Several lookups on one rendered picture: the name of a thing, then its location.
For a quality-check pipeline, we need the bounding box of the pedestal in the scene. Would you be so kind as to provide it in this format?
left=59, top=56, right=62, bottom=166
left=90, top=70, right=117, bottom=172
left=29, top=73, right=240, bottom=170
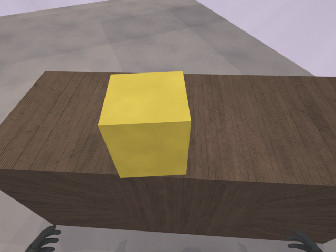
left=0, top=71, right=336, bottom=244

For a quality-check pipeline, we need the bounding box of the carton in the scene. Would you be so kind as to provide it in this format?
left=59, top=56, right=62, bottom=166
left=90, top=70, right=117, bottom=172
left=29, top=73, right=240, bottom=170
left=98, top=71, right=191, bottom=178

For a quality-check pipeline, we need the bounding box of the robot right hand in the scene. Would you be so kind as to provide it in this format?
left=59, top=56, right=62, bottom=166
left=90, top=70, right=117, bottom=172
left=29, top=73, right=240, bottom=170
left=286, top=229, right=323, bottom=252

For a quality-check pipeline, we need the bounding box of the robot left hand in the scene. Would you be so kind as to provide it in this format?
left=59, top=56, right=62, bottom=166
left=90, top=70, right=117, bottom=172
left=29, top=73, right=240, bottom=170
left=25, top=225, right=61, bottom=252

